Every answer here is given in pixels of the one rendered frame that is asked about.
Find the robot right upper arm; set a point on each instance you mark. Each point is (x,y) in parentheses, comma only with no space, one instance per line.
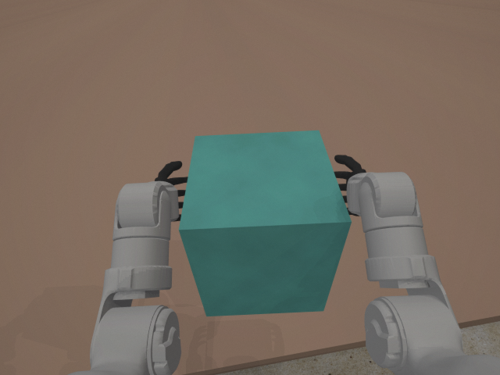
(418,335)

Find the robot right hand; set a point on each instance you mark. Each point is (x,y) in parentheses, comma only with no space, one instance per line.
(352,165)

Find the carton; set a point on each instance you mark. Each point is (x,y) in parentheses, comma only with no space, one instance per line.
(263,222)

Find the left robot forearm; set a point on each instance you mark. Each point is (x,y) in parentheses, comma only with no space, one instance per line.
(140,248)

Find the right robot forearm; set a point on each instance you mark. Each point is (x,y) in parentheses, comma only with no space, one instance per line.
(395,241)

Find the robot left hand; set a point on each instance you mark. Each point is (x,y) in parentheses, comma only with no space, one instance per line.
(166,171)

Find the robot left upper arm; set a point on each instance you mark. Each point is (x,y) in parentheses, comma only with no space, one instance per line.
(136,340)

